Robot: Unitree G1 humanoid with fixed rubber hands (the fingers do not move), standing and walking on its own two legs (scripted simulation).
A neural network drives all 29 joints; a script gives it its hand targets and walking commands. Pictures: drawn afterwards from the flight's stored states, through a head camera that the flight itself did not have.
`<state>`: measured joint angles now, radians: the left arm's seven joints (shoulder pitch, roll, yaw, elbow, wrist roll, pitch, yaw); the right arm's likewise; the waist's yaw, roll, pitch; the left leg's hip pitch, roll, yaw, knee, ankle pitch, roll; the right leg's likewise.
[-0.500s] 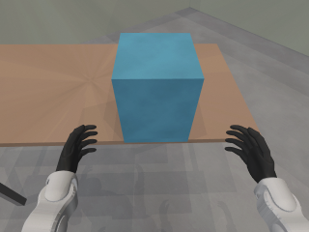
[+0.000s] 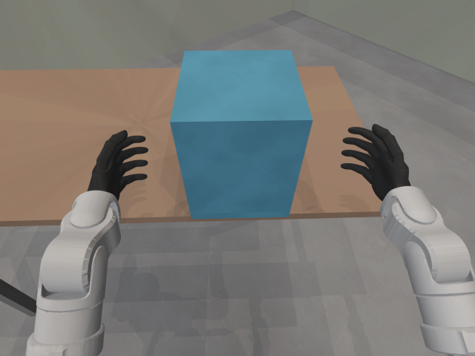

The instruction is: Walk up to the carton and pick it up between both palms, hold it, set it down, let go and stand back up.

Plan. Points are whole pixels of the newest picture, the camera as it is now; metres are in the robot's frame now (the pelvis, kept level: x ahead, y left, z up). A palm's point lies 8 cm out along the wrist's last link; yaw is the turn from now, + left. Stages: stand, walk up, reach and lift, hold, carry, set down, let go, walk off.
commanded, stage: reach and lift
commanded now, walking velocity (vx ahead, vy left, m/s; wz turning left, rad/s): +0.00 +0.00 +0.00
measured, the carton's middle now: (239, 138) +0.47 +0.05 +0.10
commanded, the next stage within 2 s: none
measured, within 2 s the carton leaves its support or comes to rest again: neither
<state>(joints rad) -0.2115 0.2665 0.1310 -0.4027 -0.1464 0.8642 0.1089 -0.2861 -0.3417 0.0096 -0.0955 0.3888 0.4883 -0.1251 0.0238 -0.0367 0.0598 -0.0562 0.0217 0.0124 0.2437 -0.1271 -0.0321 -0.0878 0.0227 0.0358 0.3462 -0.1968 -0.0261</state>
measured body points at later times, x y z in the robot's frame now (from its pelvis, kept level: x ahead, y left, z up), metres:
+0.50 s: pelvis +0.01 +0.00 +0.00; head +0.01 +0.00 +0.45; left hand +0.38 +0.22 +0.20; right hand +0.42 -0.17 +0.19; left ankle +0.01 +0.14 -0.75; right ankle +0.00 -0.10 -0.75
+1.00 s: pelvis +0.01 +0.00 +0.00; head +0.02 +0.00 +0.45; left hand +0.44 +0.21 +0.25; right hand +0.47 -0.16 +0.24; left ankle +0.01 +0.14 -0.75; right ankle +0.00 -0.10 -0.75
